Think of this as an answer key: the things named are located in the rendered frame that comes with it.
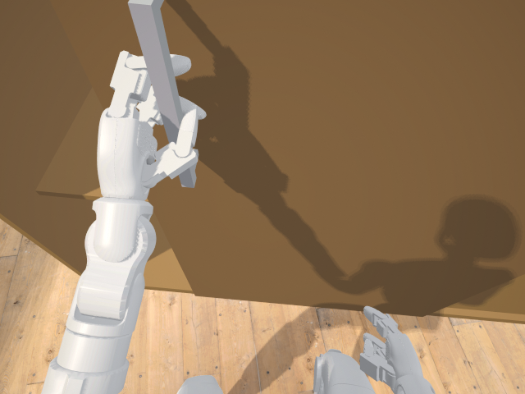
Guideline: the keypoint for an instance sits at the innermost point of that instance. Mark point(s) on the robot thigh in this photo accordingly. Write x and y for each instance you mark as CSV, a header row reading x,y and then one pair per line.
x,y
203,384
337,373

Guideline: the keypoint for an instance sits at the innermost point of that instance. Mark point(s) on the left robot hand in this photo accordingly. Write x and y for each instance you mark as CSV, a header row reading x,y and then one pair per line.
x,y
125,135

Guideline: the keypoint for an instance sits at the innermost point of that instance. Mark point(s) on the wardrobe door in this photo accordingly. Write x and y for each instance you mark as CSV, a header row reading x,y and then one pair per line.
x,y
508,297
355,152

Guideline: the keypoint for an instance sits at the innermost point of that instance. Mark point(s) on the robot left forearm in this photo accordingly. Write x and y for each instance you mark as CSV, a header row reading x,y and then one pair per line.
x,y
104,311

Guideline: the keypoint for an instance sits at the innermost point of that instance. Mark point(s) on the handle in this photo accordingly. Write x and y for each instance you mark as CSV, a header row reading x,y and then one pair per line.
x,y
147,18

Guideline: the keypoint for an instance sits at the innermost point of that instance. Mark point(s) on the robot right forearm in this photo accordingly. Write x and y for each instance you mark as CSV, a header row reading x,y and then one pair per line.
x,y
413,384

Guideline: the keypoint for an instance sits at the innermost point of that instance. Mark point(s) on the right robot thigh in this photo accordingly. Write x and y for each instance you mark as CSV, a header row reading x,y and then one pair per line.
x,y
337,373

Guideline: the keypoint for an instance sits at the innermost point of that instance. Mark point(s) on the right robot hand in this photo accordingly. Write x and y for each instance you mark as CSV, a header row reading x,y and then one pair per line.
x,y
390,360

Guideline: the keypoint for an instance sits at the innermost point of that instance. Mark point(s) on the left robot thigh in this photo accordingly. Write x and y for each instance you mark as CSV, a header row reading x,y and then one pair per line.
x,y
203,384

